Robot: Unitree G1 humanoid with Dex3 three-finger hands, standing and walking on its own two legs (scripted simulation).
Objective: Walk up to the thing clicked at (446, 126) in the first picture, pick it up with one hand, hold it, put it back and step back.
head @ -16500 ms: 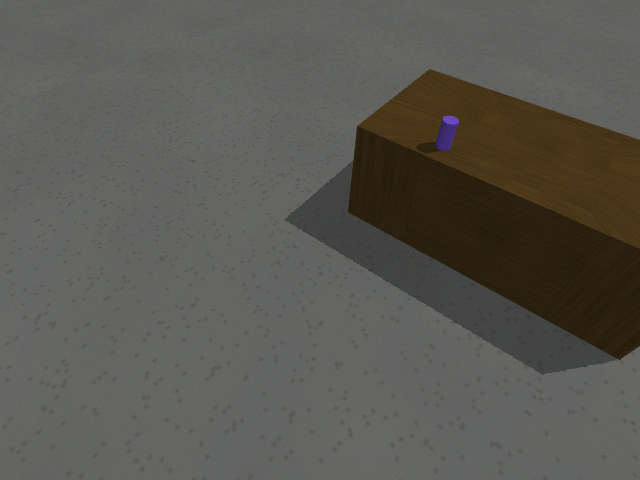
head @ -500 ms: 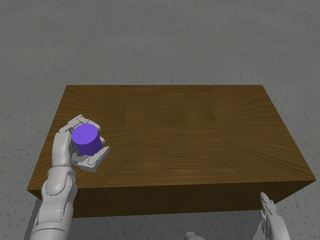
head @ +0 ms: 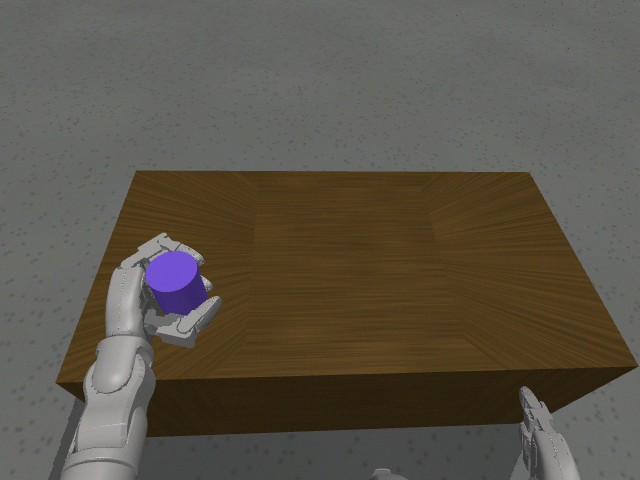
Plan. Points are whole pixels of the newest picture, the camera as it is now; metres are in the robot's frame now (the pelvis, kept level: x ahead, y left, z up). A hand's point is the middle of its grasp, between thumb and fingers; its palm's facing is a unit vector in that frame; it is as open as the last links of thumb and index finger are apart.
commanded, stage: hold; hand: left
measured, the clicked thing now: (182, 295) +0.33 +0.17 +0.06
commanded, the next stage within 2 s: crouch in 1.42 s
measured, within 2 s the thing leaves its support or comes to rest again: neither
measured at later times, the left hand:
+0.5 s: hand (191, 302) +0.32 +0.16 +0.06, palm faces +0.08 -1.00 +0.01, open 8.2 cm
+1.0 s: hand (188, 301) +0.32 +0.16 +0.06, palm faces +0.09 -1.00 +0.01, open 8.2 cm
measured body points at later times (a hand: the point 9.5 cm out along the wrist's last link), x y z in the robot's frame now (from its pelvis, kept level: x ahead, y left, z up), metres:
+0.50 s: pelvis -0.01 -0.01 +0.00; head +0.04 +0.00 +0.45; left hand +0.31 +0.21 +0.06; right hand +0.15 -0.27 -0.04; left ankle -0.01 +0.12 -0.69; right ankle +0.03 -0.14 -0.69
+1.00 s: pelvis -0.01 -0.01 +0.00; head +0.03 +0.00 +0.45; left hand +0.31 +0.21 +0.06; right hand +0.15 -0.27 -0.04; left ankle -0.01 +0.12 -0.69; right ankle +0.03 -0.14 -0.69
